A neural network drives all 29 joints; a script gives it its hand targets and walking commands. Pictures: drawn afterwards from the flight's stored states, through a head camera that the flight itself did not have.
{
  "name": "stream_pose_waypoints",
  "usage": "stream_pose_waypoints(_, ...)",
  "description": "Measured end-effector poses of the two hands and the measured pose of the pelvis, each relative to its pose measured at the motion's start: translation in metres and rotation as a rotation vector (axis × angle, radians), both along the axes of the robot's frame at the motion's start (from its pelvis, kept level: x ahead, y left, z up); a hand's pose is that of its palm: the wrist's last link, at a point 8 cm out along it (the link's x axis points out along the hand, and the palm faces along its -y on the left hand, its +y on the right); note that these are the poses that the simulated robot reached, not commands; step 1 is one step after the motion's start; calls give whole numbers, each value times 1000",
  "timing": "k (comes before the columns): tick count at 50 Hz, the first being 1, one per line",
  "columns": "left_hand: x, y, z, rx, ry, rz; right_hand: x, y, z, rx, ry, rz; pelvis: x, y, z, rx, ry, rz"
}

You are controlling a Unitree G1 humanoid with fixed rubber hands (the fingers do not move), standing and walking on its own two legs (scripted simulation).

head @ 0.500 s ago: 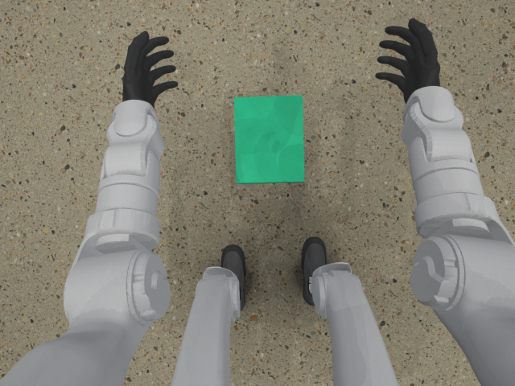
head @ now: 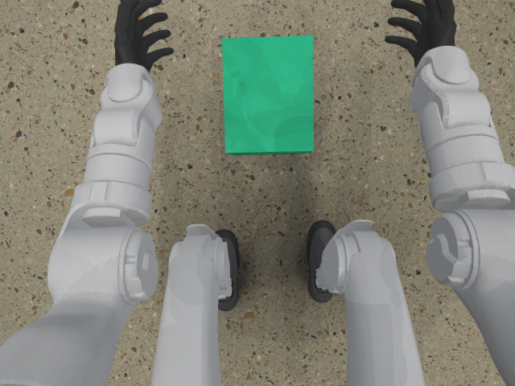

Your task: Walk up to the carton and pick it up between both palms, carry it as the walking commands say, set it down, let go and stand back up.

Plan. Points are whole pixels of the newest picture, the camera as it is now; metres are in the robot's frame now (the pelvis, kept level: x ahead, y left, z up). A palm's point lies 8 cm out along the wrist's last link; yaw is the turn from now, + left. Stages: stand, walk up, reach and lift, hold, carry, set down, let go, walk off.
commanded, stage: reach and lift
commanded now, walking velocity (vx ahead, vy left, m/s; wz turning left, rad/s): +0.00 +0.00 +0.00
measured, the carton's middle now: (268, 103) +0.52 +0.00 -0.43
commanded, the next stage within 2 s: none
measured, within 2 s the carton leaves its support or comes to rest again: neither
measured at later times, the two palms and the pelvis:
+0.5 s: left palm (171, 91) +0.52 +0.17 -0.27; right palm (383, 81) +0.52 -0.19 -0.27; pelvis -0.02 +0.00 -0.10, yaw +0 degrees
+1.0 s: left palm (185, 99) +0.53 +0.17 -0.35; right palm (367, 91) +0.53 -0.19 -0.35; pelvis -0.02 +0.00 -0.16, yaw +0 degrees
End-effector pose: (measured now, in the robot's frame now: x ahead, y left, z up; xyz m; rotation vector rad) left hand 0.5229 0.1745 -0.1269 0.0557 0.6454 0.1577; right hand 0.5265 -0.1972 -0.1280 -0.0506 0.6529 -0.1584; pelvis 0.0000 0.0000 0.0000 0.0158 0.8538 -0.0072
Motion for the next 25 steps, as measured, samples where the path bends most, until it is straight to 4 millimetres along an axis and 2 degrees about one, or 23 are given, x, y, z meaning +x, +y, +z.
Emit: stream_pose_waypoints(25, -3, -4, -139, -8, 66, -15, -4, 8, -140, 14, 58, 0, -21, 2, -102, 1, -117, -1)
